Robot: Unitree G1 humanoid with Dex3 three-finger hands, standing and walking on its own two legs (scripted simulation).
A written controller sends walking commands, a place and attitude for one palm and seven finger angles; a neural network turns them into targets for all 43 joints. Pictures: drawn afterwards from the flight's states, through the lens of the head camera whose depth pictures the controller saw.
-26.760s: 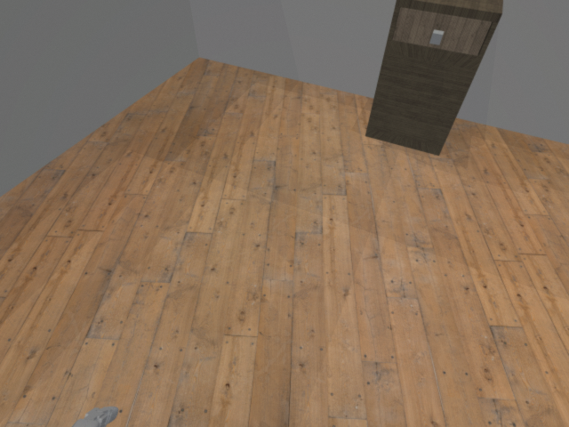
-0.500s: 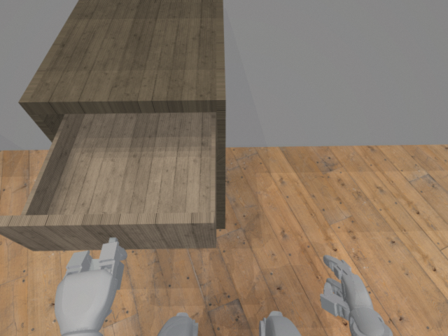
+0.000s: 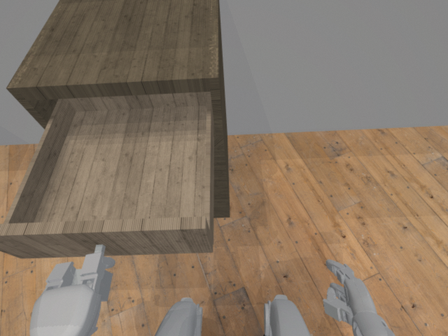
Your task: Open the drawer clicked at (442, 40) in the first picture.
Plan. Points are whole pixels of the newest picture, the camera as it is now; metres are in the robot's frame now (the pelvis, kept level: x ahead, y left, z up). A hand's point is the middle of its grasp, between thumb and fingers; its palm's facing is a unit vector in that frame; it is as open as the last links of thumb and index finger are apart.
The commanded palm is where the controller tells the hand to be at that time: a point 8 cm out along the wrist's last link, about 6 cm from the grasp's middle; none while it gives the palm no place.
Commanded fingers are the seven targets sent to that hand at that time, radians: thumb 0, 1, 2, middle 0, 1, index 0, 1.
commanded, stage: pull the drawer open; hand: left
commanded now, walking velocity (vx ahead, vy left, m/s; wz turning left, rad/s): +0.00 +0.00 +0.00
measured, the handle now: (95, 271) +0.22 +0.24 -0.01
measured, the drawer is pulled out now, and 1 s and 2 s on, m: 0.30 0.30 0.30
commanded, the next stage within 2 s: open the thumb to release the handle in 0.12 s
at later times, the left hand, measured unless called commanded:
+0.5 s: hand (88, 307) +0.17 +0.24 -0.02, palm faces -0.01 -0.05 -1.00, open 8.7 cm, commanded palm +0.15 +0.24 +0.03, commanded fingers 0.00 -0.15 0.45 -0.32 -1.24 -0.32 -1.24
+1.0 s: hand (89, 306) +0.17 +0.24 -0.02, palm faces -0.02 -0.05 -1.00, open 13.7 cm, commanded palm +0.16 +0.24 +0.03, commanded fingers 0.00 -0.50 0.30 -0.30 -1.20 -0.30 -1.20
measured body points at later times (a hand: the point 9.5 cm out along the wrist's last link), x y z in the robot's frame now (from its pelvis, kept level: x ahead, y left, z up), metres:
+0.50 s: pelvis -0.01 +0.00 +0.01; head +0.08 -0.02 +0.45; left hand +0.16 +0.24 +0.03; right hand +0.21 -0.22 -0.11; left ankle -0.01 +0.15 -0.62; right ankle +0.03 -0.12 -0.62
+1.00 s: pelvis -0.01 +0.00 +0.02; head +0.07 -0.02 +0.46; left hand +0.17 +0.24 +0.03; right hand +0.20 -0.23 -0.10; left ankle -0.01 +0.15 -0.62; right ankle +0.03 -0.12 -0.62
